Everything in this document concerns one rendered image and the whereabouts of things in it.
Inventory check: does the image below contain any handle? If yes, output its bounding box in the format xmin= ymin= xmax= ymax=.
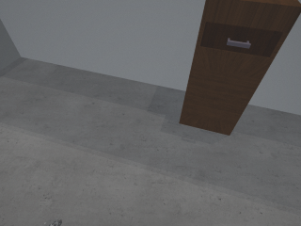
xmin=227 ymin=38 xmax=251 ymax=49

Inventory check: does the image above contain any cabinet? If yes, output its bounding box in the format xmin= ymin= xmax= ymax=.
xmin=179 ymin=0 xmax=301 ymax=136

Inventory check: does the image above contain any drawer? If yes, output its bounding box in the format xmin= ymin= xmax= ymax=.
xmin=200 ymin=22 xmax=283 ymax=57

